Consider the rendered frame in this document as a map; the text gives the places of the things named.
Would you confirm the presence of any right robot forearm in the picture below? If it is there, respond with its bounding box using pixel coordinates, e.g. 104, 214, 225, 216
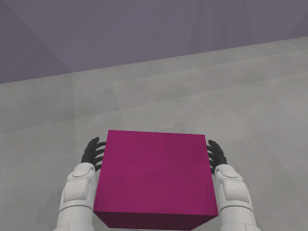
214, 164, 261, 231

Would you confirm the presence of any carton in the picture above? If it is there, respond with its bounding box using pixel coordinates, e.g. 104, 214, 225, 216
93, 130, 218, 231

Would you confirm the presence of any robot right hand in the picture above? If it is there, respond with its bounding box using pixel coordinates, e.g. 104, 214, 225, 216
206, 140, 227, 176

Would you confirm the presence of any robot left hand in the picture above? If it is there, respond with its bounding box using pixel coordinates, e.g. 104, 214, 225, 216
81, 137, 106, 171

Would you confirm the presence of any left robot forearm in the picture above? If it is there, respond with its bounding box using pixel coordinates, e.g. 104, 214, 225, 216
53, 163, 96, 231

